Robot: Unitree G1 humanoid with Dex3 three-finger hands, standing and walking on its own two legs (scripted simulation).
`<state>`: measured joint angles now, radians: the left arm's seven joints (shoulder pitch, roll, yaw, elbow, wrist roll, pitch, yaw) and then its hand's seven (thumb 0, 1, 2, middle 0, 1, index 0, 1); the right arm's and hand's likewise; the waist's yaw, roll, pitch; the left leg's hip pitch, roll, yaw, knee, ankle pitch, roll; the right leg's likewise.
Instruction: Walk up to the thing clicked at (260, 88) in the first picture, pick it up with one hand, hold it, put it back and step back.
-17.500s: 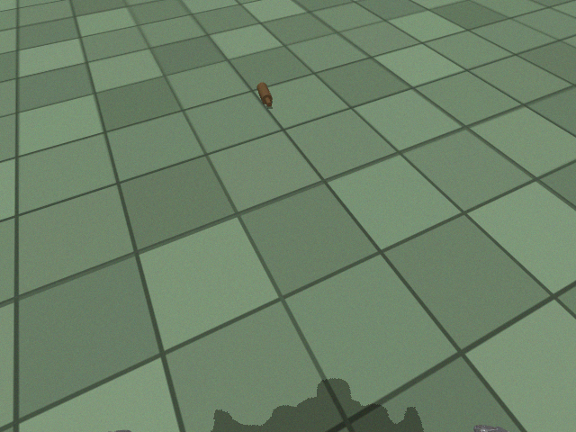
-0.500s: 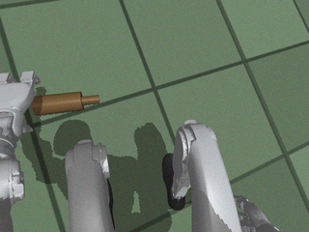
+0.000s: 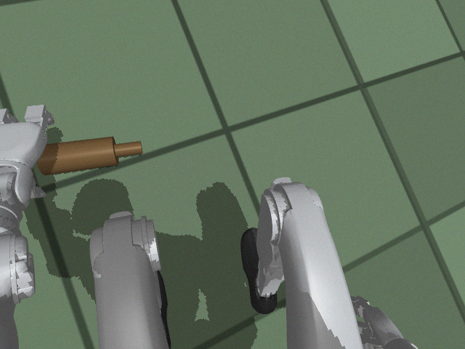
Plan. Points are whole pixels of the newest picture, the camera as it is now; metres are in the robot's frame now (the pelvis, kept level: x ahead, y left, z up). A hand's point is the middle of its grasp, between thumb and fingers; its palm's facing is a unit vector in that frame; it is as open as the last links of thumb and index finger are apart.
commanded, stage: rise first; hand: left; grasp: from above
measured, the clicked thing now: (94, 153) +0.48 +0.21 -0.31
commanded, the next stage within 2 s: approach in 1.32 s
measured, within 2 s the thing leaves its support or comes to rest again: neither
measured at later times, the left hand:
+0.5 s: hand (31, 162) +0.44 +0.29 -0.18, palm faces -0.44 -0.04 -0.90, open 14.1 cm
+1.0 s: hand (35, 163) +0.43 +0.28 -0.18, palm faces -0.45 -0.04 -0.89, open 14.0 cm
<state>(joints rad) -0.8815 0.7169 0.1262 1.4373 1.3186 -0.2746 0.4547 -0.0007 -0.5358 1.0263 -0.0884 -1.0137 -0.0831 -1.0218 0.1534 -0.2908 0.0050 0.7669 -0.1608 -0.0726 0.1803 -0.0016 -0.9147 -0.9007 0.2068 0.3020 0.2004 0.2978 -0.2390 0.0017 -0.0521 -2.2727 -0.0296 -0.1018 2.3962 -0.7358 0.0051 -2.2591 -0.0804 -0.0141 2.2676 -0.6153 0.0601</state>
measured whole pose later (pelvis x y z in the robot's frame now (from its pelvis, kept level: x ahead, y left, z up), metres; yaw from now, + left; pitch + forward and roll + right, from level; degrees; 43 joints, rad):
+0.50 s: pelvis +0.00 +0.00 -0.01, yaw +0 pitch +35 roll -7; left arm -0.88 0.72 0.13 1.46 1.32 -0.26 0.49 0.00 -0.54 1.03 -0.10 -1.00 -0.09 -1.02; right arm 0.15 -0.29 0.00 0.78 -0.17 -0.09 0.19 0.00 -0.92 -0.90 0.21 0.30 0.20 0.30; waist -0.25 0.00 -0.06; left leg -2.29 -0.03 -0.10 2.42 -0.73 0.00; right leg -2.28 -0.08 -0.01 2.29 -0.61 0.06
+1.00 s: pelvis +0.00 +0.00 -0.01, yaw +0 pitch +34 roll -7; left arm -0.88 0.71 0.12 1.47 1.32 -0.27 0.48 0.00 -0.53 1.03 -0.10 -1.02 -0.09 -1.03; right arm 0.16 -0.30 0.00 0.78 -0.16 -0.09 0.20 0.00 -0.92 -0.90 0.21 0.30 0.20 0.30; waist -0.25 0.01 -0.06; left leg -2.29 -0.03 -0.11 2.41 -0.72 0.00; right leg -2.28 -0.08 -0.01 2.28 -0.60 0.06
